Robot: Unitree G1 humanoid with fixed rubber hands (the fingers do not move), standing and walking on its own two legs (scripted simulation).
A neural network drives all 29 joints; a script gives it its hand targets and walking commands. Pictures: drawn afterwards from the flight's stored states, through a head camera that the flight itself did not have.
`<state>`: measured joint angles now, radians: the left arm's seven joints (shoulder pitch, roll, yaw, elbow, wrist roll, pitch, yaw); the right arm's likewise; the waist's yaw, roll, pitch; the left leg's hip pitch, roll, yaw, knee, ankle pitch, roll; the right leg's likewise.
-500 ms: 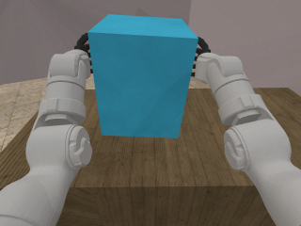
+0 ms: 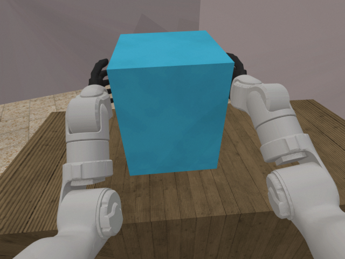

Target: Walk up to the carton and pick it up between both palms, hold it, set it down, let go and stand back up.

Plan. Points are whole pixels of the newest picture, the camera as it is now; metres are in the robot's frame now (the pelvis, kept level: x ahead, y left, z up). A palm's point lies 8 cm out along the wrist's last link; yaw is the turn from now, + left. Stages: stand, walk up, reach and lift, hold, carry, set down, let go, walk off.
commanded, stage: hold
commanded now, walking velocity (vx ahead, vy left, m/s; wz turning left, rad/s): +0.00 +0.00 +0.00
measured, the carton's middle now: (168, 101) +0.38 -0.01 +0.26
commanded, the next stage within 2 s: set down in 0.60 s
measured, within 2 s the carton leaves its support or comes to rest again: neither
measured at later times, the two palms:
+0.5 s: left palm (91, 81) +0.36 +0.15 +0.32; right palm (231, 75) +0.36 -0.14 +0.32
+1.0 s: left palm (95, 84) +0.39 +0.15 +0.30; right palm (226, 79) +0.38 -0.14 +0.31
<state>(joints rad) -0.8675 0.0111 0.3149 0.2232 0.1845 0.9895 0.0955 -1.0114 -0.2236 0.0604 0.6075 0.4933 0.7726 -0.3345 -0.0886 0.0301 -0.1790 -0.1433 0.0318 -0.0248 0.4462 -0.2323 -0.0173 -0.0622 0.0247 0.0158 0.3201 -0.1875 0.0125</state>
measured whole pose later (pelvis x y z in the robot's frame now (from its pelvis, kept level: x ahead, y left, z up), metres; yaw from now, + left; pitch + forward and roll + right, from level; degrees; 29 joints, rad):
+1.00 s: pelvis +0.00 +0.00 +0.00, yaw +1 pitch -2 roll -2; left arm -1.03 0.09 0.36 0.51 0.19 0.76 0.04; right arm -1.12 -0.16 -0.03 0.75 0.36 0.62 -0.32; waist -0.10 0.01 -0.14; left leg -0.18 0.02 -0.05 0.41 -0.20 -0.01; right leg -0.10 0.01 -0.01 0.30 -0.17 0.01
